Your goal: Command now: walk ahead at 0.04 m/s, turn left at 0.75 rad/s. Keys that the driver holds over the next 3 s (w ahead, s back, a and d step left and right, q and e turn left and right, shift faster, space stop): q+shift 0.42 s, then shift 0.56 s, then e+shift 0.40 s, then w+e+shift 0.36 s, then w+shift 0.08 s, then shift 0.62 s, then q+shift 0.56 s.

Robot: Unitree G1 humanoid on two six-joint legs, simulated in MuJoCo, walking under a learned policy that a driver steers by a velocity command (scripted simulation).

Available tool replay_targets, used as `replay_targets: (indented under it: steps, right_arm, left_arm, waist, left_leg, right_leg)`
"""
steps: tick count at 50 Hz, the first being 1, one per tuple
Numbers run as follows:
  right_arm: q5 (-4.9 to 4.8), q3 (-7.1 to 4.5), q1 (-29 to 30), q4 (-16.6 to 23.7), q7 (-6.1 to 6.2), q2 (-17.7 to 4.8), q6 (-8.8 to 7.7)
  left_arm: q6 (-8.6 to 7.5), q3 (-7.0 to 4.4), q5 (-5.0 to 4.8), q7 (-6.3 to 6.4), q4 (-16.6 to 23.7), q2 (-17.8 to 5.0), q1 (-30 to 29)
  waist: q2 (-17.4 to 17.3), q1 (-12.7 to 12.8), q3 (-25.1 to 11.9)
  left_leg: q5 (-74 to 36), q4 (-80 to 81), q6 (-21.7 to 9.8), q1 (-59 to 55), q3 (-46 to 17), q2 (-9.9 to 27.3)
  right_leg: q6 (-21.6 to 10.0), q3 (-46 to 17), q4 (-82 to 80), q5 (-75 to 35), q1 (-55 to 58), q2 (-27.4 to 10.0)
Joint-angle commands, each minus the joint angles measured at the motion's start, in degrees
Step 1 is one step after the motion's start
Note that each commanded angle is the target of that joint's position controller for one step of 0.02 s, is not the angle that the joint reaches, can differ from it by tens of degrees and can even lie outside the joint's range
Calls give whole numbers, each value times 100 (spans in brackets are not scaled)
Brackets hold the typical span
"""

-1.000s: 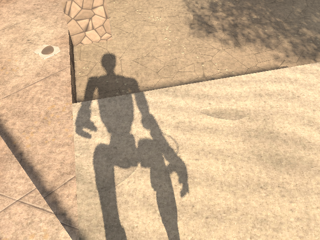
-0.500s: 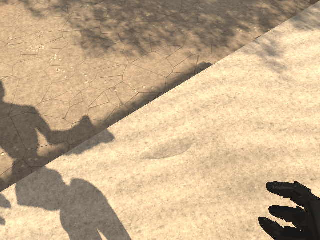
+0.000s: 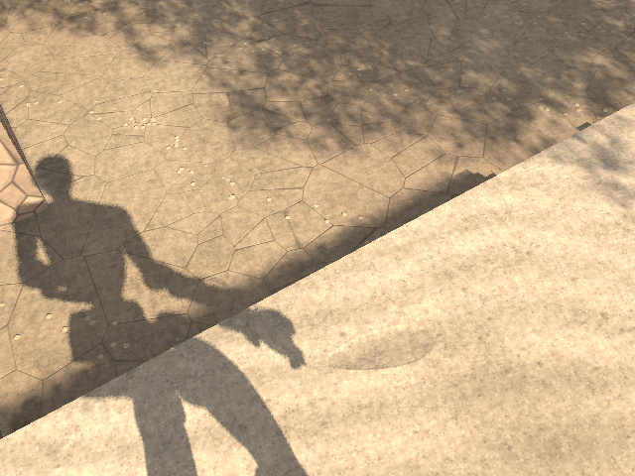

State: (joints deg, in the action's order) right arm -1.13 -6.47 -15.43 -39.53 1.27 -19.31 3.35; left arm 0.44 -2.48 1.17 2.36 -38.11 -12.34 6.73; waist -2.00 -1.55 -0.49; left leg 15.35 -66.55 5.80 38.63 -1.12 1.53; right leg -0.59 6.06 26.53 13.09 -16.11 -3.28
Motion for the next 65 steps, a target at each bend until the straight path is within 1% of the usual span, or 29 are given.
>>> replay_targets:
  steps: [1,5,8,9,10,11,12,14,15,21,27,30,31,32,33,34,36,41,46,47,48,49,50,52,54,57,58,61,65]
  right_arm:
    - [13,158,636,743,-188,125,-87]
    - [-11,79,607,867,-346,-169,-96]
    - [-15,-71,113,682,-265,-296,-50]
    - [9,-277,-309,604,-161,-854,-73]
    - [127,-427,-338,778,-113,-1745,-113]
    - [285,-369,-484,861,-221,-1525,-265]
    - [264,-299,-338,786,-246,-1348,-361]
    - [-41,-160,355,842,-118,-889,-303]
    - [-61,-108,697,942,-58,-796,-237]
    - [-28,-169,811,1002,99,-918,-143]
    - [61,-52,875,960,4,-782,-89]
    - [25,47,1022,948,-6,-616,-82]
    - [62,102,805,909,4,-433,-103]
    - [157,175,345,877,-1,-183,-156]
    - [108,93,685,999,17,-454,-227]
    - [84,-50,789,907,44,-871,-254]
    - [53,-59,728,665,50,-707,-157]
    - [41,249,745,531,-35,143,-124]
    - [82,202,428,248,-84,2,-183]
    - [167,182,386,293,-74,-204,-193]
    - [228,122,331,334,-34,-552,-191]
    - [239,171,569,181,-81,-301,-223]
    - [269,267,739,288,-111,118,-282]
    - [269,140,513,249,-52,-258,-352]
    - [192,-5,220,212,52,-586,-361]
    - [176,-14,265,366,197,-457,-329]
    - [179,-14,309,393,216,-444,-350]
    - [79,-83,788,448,185,-536,-334]
    - [-44,-128,965,440,104,-599,-258]
  left_arm:
    - [-15,-335,-43,72,298,-1016,-62]
    - [-21,-519,-166,-26,201,-1370,40]
    - [-65,-531,-330,-135,57,-1170,165]
    - [-74,-503,-205,-175,48,-952,384]
    - [-110,-358,67,-201,533,-581,140]
    - [-160,-395,34,-175,626,-859,-490]
    - [-161,-421,-101,-139,678,-984,-731]
    - [-141,-437,-37,2,544,-996,-534]
    - [-120,-466,-23,15,513,-1036,-393]
    - [-174,-354,-55,-76,400,-752,-281]
    - [-210,-353,-70,-214,398,-900,-184]
    - [-289,-362,-73,-274,380,-866,99]
    - [-295,-393,7,-256,431,-1029,121]
    - [-265,-456,104,-216,546,-1434,28]
    - [-266,-441,229,-227,414,-1356,252]
    - [-285,-421,141,-220,475,-1226,244]
    - [-243,-352,-24,-171,513,-1039,38]
    - [-76,-257,-38,-136,418,-820,-20]
    - [-39,-243,-173,-141,236,-874,455]
    - [-98,-216,-139,-163,211,-819,583]
    - [-185,-159,16,-222,273,-659,674]
    - [-221,-97,63,-221,339,-426,543]
    - [-219,-112,79,-224,299,-600,283]
    - [-144,-213,-97,-200,420,-857,-45]
    - [-78,-293,-215,-193,582,-997,-11]
    - [14,-350,-246,-240,721,-904,78]
    - [59,-362,-249,-269,780,-857,56]
    - [190,-316,-257,-357,799,-724,182]
    - [268,-435,-316,-469,775,-921,573]
  waist:
    - [896,300,-446]
    - [1178,277,-544]
    - [852,-3,-590]
    - [-232,-90,-640]
    - [-2195,134,-692]
    - [-1392,-455,-1533]
    - [-856,-391,-1310]
    - [-286,15,-835]
    - [-338,210,-761]
    - [-444,193,-790]
    - [-819,9,-798]
    - [-785,243,-664]
    - [-429,181,-663]
    - [974,-196,-736]
    - [1887,-20,-559]
    - [1376,124,-495]
    - [766,77,-387]
    - [1211,155,-475]
    - [1230,159,-475]
    - [912,213,-516]
    - [16,422,-643]
    - [-918,548,-467]
    - [-598,366,-275]
    - [-485,136,56]
    - [-714,67,218]
    - [-1064,-52,112]
    - [-843,-46,117]
    - [-533,79,14]
    - [-563,232,-310]
  left_leg:
    - [-66,1053,29,102,136,324]
    - [347,2187,-320,-864,597,149]
    - [-717,3711,-786,-2158,744,-205]
    - [-2827,4087,-1152,-3309,-294,272]
    - [-5186,3968,-2282,-4366,-2766,1738]
    - [-4649,4251,-2857,-4410,-3142,2040]
    - [-4082,4309,-2608,-4276,-2646,1729]
    - [-3072,4338,-2015,-3639,-2088,1201]
    - [-2847,4403,-1913,-3159,-1948,1049]
    - [-1535,4381,-1748,-2722,-2275,635]
    - [-1767,4040,-1729,-2465,-2634,651]
    - [-1613,3786,-1519,-2217,-2669,406]
    - [-790,3480,-1249,-1929,-2477,129]
    - [1159,2398,-850,-1429,-1617,-690]
    - [2245,1467,-534,-816,-1048,-942]
    - [2169,433,-366,-646,-1097,-714]
    - [1626,-190,-191,-596,-1046,-655]
    - [1210,1791,-42,-1528,-237,-324]
    - [-405,4569,-396,-2898,15,-306]
    - [-840,4535,-590,-3271,-396,30]
    - [-1795,4296,-856,-3483,-1014,675]
    - [-718,4370,-1168,-2510,-1146,746]
    - [13,4504,-1058,-2361,-920,484]
    - [175,4495,-886,-2474,-716,349]
    - [-427,4509,-1148,-2625,-939,782]
    - [-2040,4559,-1882,-2957,-1522,1855]
    - [-2560,4548,-2012,-3101,-1542,2073]
    - [-2860,4360,-1713,-3153,-698,1779]
    - [-2619,3696,-1308,-2969,206,1518]
  right_leg:
    - [-1039,-521,-621,-1609,925,-1394]
    - [-924,-319,-348,-2035,919,-1745]
    - [-264,203,692,-1534,581,-1537]
    - [203,649,2161,-525,-528,-1013]
    - [725,480,4183,2733,-2780,-84]
    - [651,-789,5037,2785,-3128,150]
    - [471,-1009,5157,2294,-3186,115]
    - [339,-1175,4535,1336,-3115,-2]
    - [332,-1178,4316,1029,-2748,49]
    - [460,-1298,2413,318,-1986,599]
    - [334,-1153,1548,472,-1071,561]
    - [67,-1007,131,-390,-67,471]
    - [-133,-1501,-225,-995,454,-35]
    - [-686,-2636,-461,-2291,901,-1102]
    - [-1670,-3818,-831,-2414,634,-1833]
    - [-1830,-3817,-820,-2006,598,-1855]
    - [-1352,-2866,-667,-1553,534,-1265]
    - [-1015,-1660,-608,-1425,518,-528]
    - [-833,-1769,-295,-1380,383,-593]
    - [-498,-1664,-138,-1071,83,-499]
    - [-173,-1190,374,-539,-242,-95]
    - [86,-850,99,98,158,146]
    - [199,-921,159,-151,318,128]
    - [80,-900,550,-411,-217,298]
    - [8,-861,1038,-341,-800,388]
    - [57,-657,2678,1714,-1664,265]
    - [94,-752,3178,2011,-1971,80]
    - [169,-599,2831,1474,-1772,-160]
    - [1,27,1380,492,-551,238]
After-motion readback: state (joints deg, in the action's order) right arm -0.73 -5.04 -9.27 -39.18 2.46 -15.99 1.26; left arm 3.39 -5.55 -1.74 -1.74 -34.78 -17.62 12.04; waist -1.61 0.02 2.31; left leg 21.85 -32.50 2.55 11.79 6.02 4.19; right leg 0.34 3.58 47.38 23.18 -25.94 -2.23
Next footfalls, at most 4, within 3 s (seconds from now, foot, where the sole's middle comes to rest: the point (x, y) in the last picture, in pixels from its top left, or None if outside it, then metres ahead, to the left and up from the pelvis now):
0.18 left None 0.05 0.16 -0.78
0.62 right None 0.17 -0.02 -0.78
0.94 left None -0.01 0.17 -0.78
1.34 right None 0.16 -0.03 -0.78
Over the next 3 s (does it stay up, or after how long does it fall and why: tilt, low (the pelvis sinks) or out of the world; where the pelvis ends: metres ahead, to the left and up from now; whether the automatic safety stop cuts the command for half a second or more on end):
stays up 0.60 0.09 0.00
